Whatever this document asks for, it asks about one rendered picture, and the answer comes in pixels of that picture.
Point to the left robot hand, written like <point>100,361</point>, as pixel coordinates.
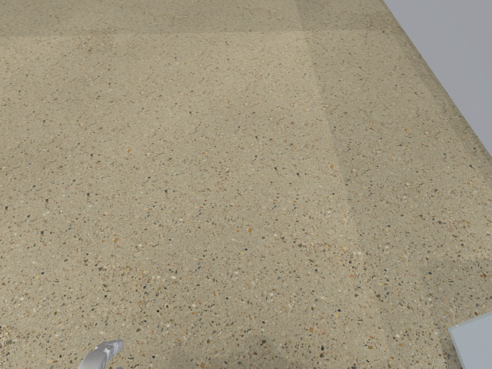
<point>103,352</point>

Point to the fridge door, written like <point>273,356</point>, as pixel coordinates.
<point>474,342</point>

